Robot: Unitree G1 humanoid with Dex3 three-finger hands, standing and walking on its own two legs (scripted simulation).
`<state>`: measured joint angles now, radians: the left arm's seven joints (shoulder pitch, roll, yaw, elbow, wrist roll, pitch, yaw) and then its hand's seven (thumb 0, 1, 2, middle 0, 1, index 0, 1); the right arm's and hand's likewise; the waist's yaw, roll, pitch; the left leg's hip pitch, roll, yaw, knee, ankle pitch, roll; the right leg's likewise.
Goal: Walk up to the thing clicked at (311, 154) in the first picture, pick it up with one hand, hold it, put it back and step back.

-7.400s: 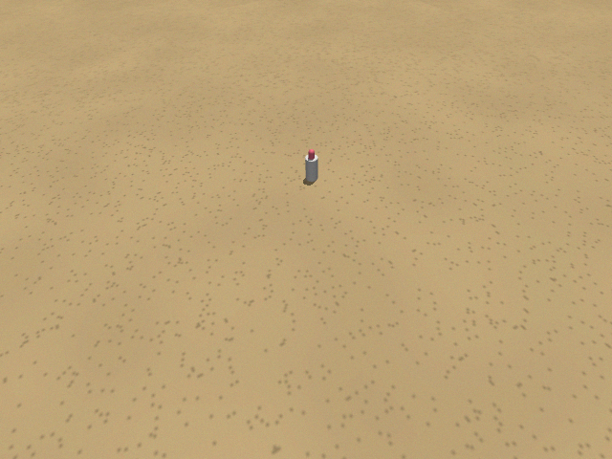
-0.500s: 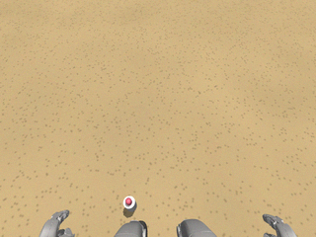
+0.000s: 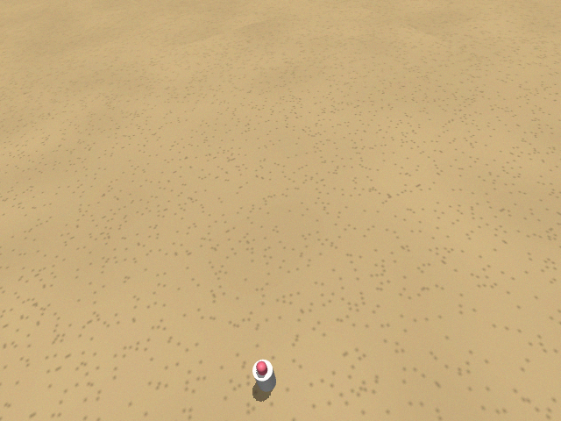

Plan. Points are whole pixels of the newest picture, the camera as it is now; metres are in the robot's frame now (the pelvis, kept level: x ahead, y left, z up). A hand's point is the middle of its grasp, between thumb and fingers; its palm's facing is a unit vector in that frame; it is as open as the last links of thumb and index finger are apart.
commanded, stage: walk up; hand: left
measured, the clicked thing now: (264, 373) +0.38 +0.15 -0.68
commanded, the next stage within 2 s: stand in 1.82 s
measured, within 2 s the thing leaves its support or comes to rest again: neither
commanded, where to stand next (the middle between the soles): +0.03 +0.00 m, yaw -4 degrees
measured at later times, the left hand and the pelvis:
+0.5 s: hand out of the picture +0.10 +0.25 -0.14, palm faces -0.04 -0.90 -0.44, open 7.4 cm; pelvis +0.02 -0.02 -0.01, yaw -1 degrees
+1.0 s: hand out of the picture +0.07 +0.31 -0.17, palm faces -0.06 -0.93 -0.37, open 7.4 cm; pelvis -0.02 +0.04 -0.01, yaw -2 degrees
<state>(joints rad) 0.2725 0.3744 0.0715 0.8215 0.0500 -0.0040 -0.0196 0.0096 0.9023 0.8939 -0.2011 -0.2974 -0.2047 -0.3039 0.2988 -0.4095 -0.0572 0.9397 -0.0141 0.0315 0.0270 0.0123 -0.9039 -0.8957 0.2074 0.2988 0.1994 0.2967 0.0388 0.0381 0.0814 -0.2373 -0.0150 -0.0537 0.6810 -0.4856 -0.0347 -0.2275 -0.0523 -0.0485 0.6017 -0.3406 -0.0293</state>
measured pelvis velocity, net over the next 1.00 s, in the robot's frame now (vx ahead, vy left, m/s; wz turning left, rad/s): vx -0.02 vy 0.04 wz -0.03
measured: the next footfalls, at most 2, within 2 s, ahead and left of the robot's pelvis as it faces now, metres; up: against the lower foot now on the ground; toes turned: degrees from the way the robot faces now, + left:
left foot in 0.02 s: +0.03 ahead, +0.13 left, +0.00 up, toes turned -1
right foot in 0.36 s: +0.15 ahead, -0.16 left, +0.00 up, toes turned -4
